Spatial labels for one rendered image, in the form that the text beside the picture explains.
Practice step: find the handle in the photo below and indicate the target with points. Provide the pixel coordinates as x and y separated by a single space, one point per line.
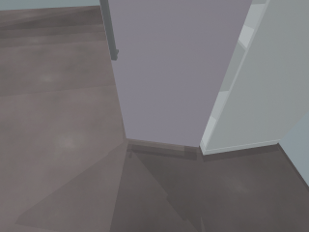
104 4

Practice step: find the fridge door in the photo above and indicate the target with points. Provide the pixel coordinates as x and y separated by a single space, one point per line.
173 57

